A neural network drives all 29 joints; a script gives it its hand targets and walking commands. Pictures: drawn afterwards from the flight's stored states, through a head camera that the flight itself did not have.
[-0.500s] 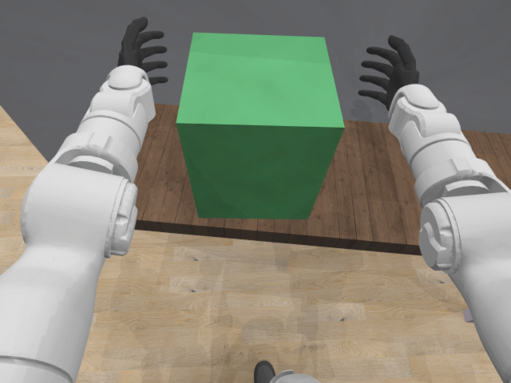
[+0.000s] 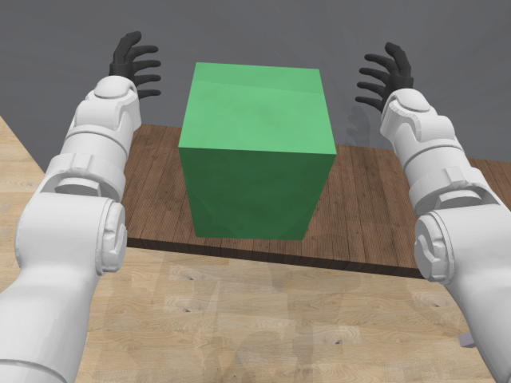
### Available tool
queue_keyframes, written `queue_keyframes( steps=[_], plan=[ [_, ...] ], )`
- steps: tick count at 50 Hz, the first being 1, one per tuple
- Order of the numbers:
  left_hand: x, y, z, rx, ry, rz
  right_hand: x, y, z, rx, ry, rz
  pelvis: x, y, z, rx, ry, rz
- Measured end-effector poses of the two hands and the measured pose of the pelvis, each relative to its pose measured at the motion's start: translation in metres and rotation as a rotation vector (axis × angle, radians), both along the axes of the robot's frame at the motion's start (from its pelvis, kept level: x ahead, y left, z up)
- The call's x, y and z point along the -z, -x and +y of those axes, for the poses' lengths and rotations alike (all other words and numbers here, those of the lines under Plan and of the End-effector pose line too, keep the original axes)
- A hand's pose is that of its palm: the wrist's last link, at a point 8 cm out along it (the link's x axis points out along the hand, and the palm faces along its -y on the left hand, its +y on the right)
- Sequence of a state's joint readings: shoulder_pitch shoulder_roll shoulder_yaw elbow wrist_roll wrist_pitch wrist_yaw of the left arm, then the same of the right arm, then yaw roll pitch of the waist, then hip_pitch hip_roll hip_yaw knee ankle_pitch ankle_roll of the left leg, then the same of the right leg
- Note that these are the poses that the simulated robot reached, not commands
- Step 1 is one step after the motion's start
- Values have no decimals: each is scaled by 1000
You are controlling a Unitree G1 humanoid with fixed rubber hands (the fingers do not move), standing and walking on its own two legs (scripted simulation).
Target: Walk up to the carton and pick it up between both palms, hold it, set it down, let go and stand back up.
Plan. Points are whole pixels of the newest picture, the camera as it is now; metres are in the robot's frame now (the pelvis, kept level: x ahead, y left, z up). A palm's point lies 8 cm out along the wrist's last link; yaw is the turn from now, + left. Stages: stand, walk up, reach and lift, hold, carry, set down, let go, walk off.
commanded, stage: set down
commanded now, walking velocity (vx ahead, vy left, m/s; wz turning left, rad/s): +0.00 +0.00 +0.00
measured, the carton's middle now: (253, 158) +0.47 -0.06 +0.05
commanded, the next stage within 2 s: none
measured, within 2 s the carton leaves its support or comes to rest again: neither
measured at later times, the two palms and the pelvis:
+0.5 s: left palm (128, 147) +0.44 +0.14 +0.13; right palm (386, 159) +0.37 -0.24 +0.13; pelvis -0.01 +0.01 +0.00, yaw -2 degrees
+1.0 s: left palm (119, 211) +0.38 +0.16 +0.07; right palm (388, 211) +0.31 -0.24 +0.07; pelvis +0.00 +0.02 +0.01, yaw -3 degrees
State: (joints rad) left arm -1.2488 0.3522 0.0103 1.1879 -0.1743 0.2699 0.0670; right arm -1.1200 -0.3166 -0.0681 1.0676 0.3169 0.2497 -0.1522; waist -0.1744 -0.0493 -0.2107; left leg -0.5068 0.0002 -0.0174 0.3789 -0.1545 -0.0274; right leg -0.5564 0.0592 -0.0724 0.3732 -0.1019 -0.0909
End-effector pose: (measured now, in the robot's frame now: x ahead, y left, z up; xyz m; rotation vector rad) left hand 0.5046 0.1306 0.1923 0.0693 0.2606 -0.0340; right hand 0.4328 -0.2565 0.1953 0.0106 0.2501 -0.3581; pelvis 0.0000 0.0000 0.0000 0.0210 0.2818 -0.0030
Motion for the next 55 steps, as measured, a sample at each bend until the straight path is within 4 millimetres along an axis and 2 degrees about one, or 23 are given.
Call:
queue_keyframes(
  steps=[3, 8, 14, 22, 30, 40, 47, 55],
  plan=[
    [15, 10, 3, 14, -19, 20, 12, 9, 0, -1, -15, 20, -3, -2, 2, 2, 0, -44],
    [43, 31, 7, 15, -17, 44, 42, 27, 4, -18, -50, 25, -4, -1, 4, 10, 5, -96],
    [55, 45, 9, -3, -1, 27, 69, 43, 7, -36, -54, 16, -2, 6, 6, 21, 6, -102],
    [56, 55, 6, 9, 11, 14, 70, 54, 9, -42, -33, -2, -2, 13, 9, 31, 0, -98],
    [71, 76, 13, 15, 17, 35, 72, 70, 17, -45, -29, 7, -4, 12, 14, 40, 4, -161],
    [96, 102, 29, 11, -3, 37, 98, 92, 22, -58, -42, 21, -4, 7, 20, 34, 15, -222],
    [114, 121, 32, 28, -4, 49, 117, 111, 17, -59, -46, 6, -5, 1, 24, 40, 19, -240],
    [132, 144, 36, 27, 18, 55, 130, 136, 11, -65, -35, -1, -7, -6, 25, 53, 15, -249]
  ],
)
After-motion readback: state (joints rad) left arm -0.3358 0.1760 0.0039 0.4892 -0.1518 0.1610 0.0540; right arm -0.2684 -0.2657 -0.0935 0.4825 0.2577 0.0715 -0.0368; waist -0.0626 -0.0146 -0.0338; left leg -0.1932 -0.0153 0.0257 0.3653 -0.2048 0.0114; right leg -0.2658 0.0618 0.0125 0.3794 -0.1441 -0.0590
